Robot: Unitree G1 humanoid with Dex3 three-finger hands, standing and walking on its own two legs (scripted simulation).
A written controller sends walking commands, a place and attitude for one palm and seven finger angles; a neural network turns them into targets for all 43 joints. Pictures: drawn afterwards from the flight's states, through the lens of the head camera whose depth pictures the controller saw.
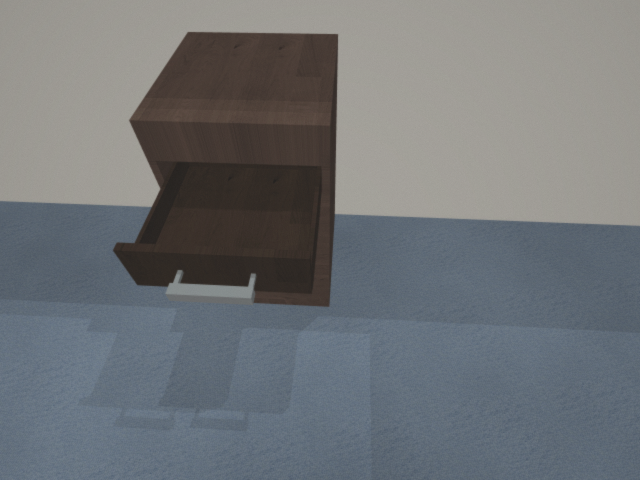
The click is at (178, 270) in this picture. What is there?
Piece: drawer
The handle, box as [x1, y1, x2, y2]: [165, 270, 256, 304]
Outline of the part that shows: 165,293 169,300 252,304 254,297 253,286 256,276 255,274 251,273 249,284 247,287 184,284 179,282 183,272 182,270 178,270 173,282 169,283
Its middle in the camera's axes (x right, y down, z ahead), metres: -0.22 +0.10 +0.78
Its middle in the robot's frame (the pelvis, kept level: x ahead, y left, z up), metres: +0.48 +0.25 -0.19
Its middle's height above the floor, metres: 0.59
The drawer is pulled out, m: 0.27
